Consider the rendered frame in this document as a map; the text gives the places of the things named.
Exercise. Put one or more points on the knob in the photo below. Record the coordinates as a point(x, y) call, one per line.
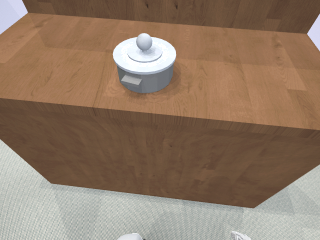
point(144, 41)

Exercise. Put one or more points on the pot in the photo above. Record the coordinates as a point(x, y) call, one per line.
point(145, 83)

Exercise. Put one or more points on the lid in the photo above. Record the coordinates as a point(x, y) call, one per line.
point(158, 58)

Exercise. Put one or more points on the table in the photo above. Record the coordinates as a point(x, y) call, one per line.
point(238, 122)

